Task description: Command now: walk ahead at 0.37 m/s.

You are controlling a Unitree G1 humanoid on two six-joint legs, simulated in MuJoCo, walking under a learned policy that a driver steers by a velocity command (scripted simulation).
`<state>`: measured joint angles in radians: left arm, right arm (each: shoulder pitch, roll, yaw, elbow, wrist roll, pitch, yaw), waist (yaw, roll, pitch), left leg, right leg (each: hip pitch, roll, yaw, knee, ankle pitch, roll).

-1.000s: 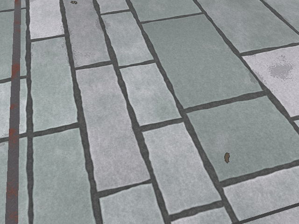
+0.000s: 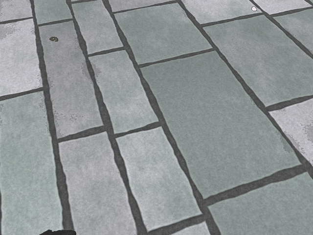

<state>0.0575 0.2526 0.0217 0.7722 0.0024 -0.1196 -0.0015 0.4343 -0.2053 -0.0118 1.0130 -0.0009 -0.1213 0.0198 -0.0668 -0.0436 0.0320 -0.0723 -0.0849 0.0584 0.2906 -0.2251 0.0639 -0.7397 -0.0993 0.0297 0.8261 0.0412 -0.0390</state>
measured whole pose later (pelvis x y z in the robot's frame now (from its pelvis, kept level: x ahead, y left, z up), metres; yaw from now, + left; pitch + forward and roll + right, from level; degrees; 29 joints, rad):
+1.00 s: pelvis +0.35 -0.07 +0.00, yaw +0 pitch +3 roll +0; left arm 0.39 0.20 0.03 0.97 0.00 -0.10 -0.03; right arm 0.22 -0.24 -0.04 0.89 0.02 -0.12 0.02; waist 0.03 0.03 -0.07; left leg -0.72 0.12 0.00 1.24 -0.17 0.08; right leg -0.16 0.02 -0.06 0.41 -0.31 -0.04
